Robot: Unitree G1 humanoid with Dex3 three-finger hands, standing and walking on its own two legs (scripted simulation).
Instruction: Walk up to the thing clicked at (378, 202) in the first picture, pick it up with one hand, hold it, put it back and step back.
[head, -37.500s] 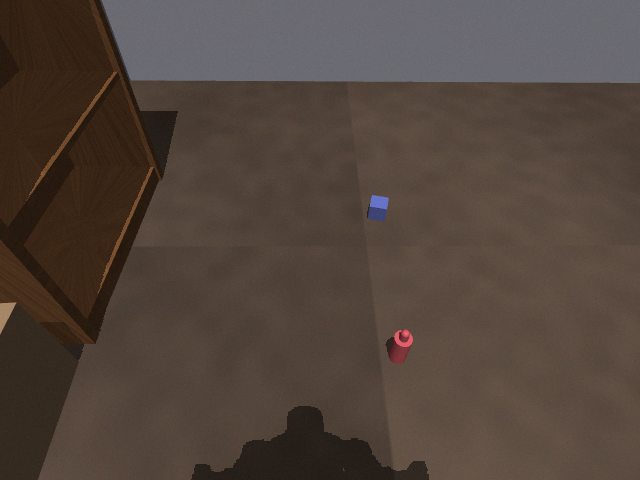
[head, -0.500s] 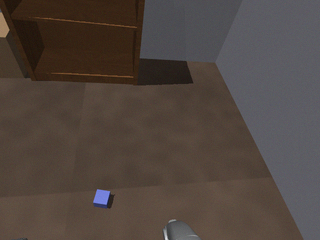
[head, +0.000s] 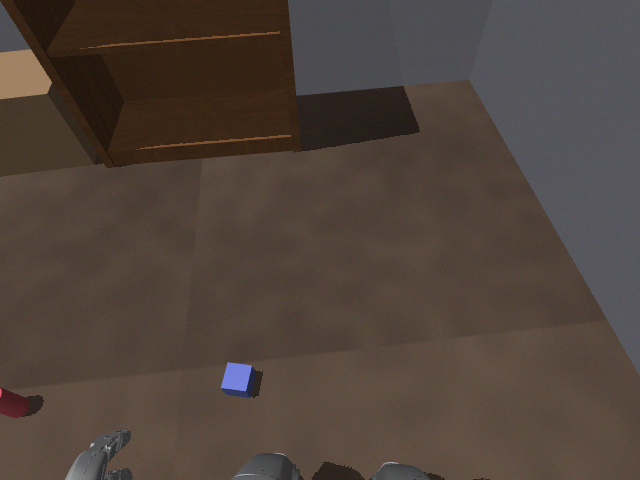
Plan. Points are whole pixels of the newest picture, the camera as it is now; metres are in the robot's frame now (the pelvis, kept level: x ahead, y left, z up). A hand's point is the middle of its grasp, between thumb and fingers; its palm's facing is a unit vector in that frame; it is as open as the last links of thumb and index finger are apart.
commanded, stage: walk up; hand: left
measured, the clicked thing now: (239, 380) +0.44 +0.27 -0.72
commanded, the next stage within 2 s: none
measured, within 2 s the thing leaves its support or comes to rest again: neither
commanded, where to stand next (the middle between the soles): +0.07 +0.03 m, yaw +1 degrees
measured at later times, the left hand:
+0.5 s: hand out of the picture -0.01 +0.32 -0.17, palm faces +0.03 -0.95 -0.31, open 7.4 cm
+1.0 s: hand out of the picture -0.01 +0.33 -0.09, palm faces +0.04 -0.78 -0.63, open 7.4 cm
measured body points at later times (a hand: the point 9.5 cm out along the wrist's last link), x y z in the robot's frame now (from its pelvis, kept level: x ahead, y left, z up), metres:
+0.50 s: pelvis -0.05 +0.02 -0.01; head -0.04 +0.08 +0.44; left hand -0.01 +0.37 -0.15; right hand -0.01 -0.32 -0.07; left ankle -0.02 +0.18 -0.72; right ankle -0.03 -0.15 -0.65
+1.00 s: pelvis -0.01 +0.01 +0.00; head +0.04 -0.06 +0.44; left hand -0.01 +0.36 -0.05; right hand +0.09 -0.29 -0.16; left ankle +0.07 +0.18 -0.66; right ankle -0.02 -0.15 -0.72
